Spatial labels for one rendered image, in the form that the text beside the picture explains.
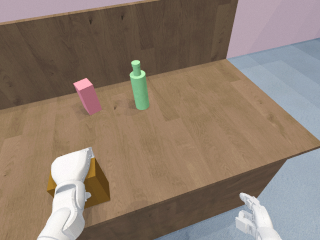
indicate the sponge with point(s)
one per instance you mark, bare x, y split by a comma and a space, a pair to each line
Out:
95, 183

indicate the robot right hand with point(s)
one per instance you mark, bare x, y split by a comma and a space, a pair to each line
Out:
259, 217

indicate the robot left forearm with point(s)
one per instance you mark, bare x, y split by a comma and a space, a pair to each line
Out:
66, 221

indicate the table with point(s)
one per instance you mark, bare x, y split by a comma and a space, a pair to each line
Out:
208, 134

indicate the robot right forearm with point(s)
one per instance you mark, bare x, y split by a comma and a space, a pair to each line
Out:
266, 233

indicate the robot left hand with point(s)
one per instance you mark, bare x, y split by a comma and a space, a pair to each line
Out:
72, 166

